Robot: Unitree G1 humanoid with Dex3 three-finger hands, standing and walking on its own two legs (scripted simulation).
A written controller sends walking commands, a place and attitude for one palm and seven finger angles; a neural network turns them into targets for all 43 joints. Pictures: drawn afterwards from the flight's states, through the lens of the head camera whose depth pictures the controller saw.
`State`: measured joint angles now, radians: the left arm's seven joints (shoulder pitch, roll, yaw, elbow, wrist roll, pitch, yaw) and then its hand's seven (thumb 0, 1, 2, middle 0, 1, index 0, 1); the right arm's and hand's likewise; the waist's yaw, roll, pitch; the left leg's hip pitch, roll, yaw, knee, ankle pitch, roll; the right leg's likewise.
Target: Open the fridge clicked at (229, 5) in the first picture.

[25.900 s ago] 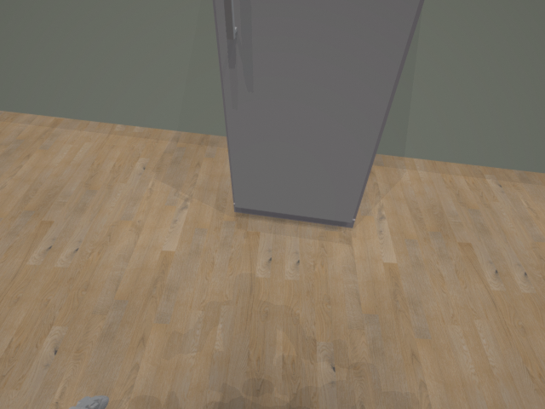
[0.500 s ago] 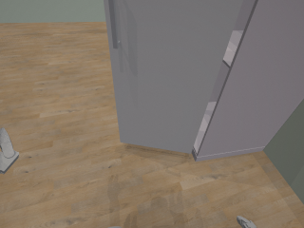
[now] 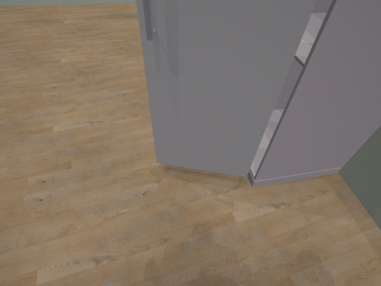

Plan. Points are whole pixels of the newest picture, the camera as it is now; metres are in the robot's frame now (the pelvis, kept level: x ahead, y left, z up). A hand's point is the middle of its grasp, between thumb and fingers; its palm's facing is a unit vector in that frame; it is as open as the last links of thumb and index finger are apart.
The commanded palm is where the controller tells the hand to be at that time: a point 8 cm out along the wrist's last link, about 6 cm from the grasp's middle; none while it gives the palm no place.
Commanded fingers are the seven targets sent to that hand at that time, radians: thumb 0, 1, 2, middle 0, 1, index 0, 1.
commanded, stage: let the arm hang, fingers relaxed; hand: left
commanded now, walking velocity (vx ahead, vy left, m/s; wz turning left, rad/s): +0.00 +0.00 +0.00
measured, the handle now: out of the picture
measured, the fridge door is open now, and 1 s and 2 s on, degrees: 69 69 69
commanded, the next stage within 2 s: look to check the result in 0.82 s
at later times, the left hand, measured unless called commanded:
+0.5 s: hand out of the picture +0.05 +0.23 -0.16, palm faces -0.07 -0.97 -0.21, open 7.3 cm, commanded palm none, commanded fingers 0.00 0.90 0.90 -0.20 -0.30 -0.20 -0.30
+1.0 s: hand out of the picture +0.04 +0.22 -0.16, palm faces -0.09 -0.98 -0.19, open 7.4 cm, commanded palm none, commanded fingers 0.00 0.90 0.90 -0.20 -0.30 -0.20 -0.30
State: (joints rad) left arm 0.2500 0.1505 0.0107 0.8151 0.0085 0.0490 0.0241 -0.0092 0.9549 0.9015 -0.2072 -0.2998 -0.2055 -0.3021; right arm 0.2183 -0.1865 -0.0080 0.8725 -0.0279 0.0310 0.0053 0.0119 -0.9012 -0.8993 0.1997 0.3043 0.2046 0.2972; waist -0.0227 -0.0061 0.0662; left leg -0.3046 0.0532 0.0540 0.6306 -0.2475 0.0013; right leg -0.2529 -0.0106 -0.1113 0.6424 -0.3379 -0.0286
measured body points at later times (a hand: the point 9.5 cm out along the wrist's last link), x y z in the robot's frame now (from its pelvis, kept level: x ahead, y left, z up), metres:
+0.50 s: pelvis +0.02 +0.04 +0.02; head +0.04 +0.05 +0.47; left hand +0.05 +0.28 -0.14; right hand +0.03 -0.19 -0.14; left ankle +0.04 +0.12 -0.72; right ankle +0.01 -0.10 -0.72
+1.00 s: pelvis +0.03 +0.05 +0.02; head +0.05 +0.05 +0.47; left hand +0.05 +0.27 -0.14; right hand +0.00 -0.17 -0.14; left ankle +0.04 +0.12 -0.72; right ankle +0.01 -0.10 -0.72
